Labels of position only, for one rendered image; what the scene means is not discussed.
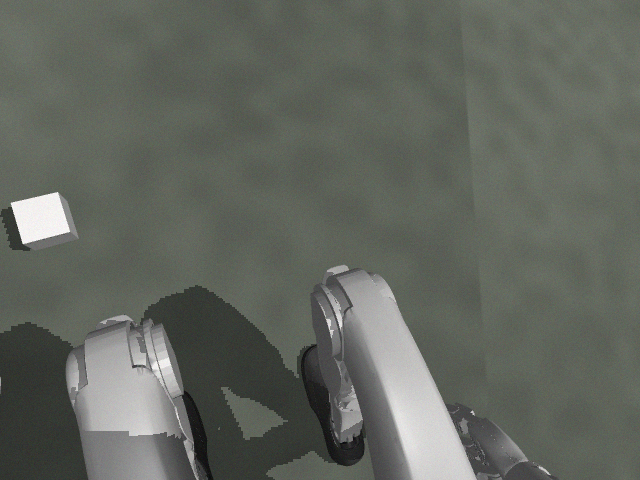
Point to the small box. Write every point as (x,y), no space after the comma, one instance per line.
(44,221)

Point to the right robot foot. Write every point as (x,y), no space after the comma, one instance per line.
(345,453)

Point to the left robot foot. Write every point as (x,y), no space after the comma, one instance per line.
(199,436)

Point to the right robot arm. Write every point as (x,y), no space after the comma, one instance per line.
(529,471)

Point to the right robot hand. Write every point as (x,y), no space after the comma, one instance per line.
(491,452)

